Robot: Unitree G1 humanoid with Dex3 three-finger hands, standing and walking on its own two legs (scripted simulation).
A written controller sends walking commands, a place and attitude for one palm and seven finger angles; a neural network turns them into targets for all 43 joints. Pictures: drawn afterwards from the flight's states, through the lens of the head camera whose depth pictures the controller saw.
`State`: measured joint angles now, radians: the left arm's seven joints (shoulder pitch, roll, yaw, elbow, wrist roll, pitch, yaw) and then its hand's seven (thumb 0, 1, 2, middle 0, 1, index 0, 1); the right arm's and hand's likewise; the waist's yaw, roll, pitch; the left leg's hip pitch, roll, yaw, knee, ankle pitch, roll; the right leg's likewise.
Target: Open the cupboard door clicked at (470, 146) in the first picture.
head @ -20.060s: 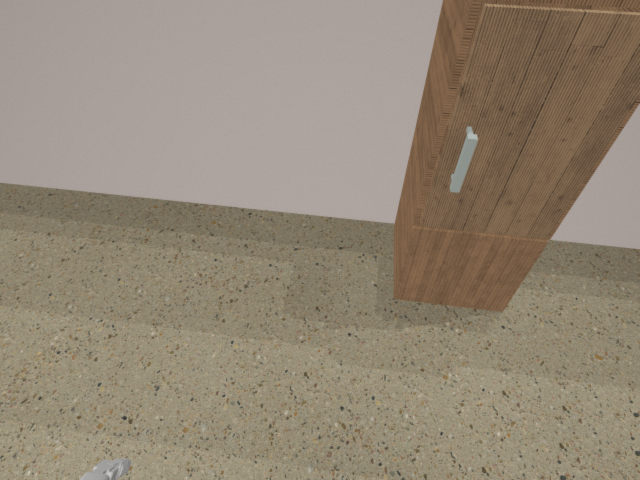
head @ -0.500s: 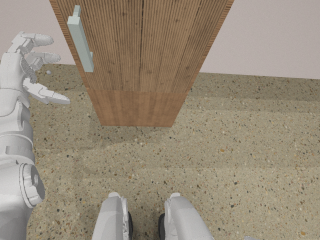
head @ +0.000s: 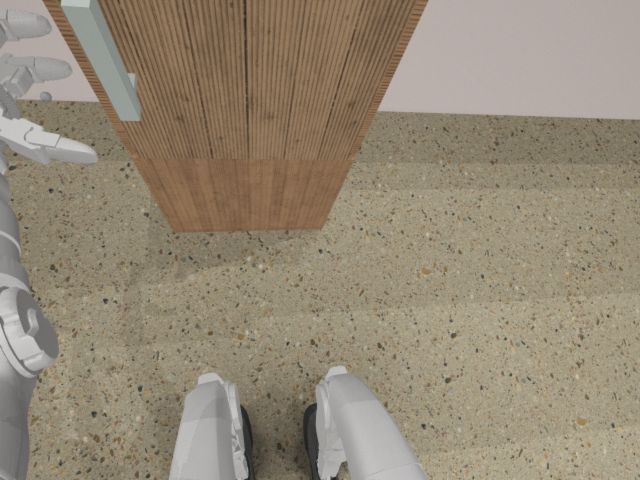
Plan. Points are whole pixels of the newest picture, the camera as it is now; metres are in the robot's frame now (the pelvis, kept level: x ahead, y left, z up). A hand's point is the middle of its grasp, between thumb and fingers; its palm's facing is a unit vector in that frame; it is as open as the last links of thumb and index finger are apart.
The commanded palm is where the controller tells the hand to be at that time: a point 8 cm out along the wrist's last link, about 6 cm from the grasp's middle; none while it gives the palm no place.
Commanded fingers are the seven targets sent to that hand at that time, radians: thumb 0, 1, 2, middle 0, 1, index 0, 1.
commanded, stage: move the hooked fingers beside the handle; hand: left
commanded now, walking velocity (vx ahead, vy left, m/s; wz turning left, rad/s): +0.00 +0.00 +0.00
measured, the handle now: (110, 50) +0.58 +0.18 +0.06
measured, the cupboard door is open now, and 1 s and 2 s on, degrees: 0 0 0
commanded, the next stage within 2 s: slide the fingers in behind the handle in 0.58 s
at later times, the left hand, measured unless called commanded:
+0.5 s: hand (32, 101) +0.52 +0.25 +0.05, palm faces +0.02 -1.00 -0.03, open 14.0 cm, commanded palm +0.52 +0.27 +0.05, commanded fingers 0.00 -0.50 0.30 -0.30 -1.20 -0.30 -1.20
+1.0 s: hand (67, 93) +0.54 +0.22 +0.04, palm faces +0.02 -1.00 +0.00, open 14.0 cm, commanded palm +0.53 +0.24 +0.05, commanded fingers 0.00 -0.50 0.30 -0.30 -1.20 -0.30 -1.20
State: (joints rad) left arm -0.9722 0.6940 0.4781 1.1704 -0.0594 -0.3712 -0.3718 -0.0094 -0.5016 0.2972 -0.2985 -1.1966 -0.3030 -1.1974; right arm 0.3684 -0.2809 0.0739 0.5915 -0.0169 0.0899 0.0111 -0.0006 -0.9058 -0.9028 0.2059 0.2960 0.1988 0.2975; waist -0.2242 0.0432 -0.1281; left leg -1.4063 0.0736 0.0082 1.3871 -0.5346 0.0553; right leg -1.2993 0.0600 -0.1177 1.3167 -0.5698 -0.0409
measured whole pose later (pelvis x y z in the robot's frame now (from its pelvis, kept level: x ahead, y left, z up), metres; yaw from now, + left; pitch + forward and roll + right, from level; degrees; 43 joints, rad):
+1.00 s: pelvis +0.00 +0.02 +0.00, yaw +0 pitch +32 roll -7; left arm -0.99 0.59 0.43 1.15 -0.05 -0.40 -0.27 -0.01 -0.50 0.30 -0.30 -1.20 -0.31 -1.21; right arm 0.36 -0.27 0.06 0.60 -0.03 0.10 0.03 0.00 -0.91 -0.90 0.21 0.30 0.20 0.30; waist -0.23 0.05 -0.14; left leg -1.40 0.06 0.01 1.38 -0.54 0.08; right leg -1.29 0.05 -0.11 1.30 -0.57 -0.02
